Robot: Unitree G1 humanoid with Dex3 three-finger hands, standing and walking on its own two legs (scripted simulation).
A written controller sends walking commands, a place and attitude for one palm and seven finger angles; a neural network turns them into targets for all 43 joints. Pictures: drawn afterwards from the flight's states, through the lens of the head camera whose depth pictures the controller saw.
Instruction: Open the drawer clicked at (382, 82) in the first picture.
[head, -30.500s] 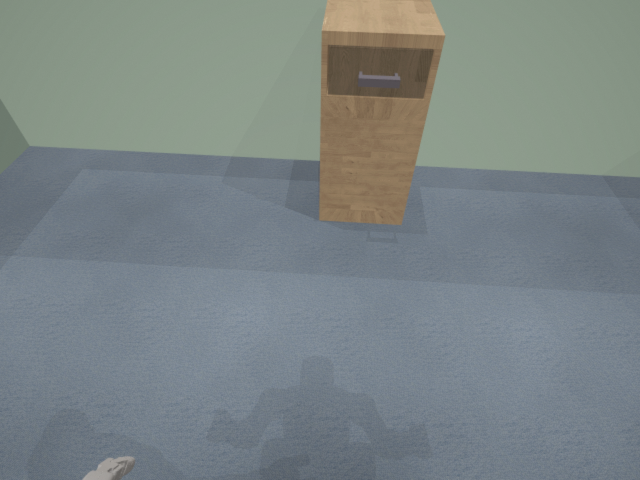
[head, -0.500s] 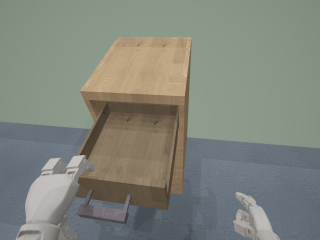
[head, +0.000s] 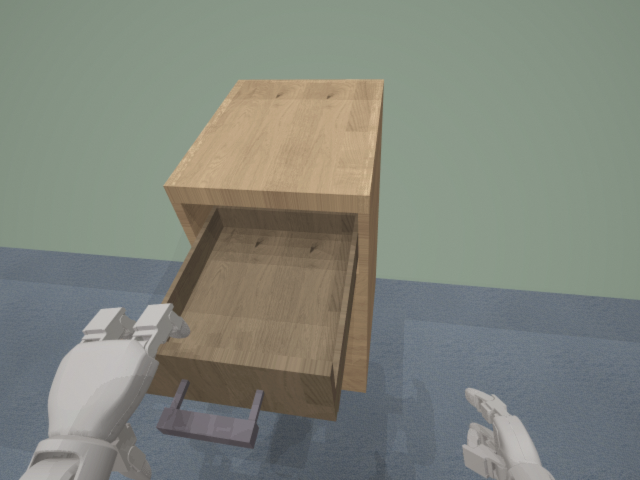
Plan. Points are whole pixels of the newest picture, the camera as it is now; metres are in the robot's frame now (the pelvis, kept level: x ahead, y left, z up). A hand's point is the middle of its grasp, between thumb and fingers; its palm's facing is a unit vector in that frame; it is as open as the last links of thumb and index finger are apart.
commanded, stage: draw the hand back to the body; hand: left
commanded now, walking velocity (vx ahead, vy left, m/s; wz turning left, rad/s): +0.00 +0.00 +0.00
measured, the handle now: (214, 409) +0.22 +0.20 -0.07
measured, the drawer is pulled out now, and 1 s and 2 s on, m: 0.30 0.30 0.30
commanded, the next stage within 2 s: step back with the hand held close in 1.34 s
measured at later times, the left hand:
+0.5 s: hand (146, 371) +0.19 +0.21 +0.12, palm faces +0.28 -0.82 -0.51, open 13.6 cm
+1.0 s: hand (104, 338) +0.19 +0.23 +0.17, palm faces +0.41 -0.81 -0.42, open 9.8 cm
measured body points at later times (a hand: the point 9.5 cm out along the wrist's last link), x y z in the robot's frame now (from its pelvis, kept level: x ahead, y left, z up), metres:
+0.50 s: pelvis +0.01 +0.00 +0.01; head +0.01 -0.02 +0.45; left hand +0.17 +0.25 +0.15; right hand +0.22 -0.20 -0.07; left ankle -0.02 +0.12 -0.73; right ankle -0.01 -0.12 -0.73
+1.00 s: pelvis +0.02 +0.00 +0.01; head +0.01 -0.02 +0.46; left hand +0.17 +0.28 +0.19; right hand +0.23 -0.21 -0.06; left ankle -0.02 +0.12 -0.73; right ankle -0.01 -0.12 -0.73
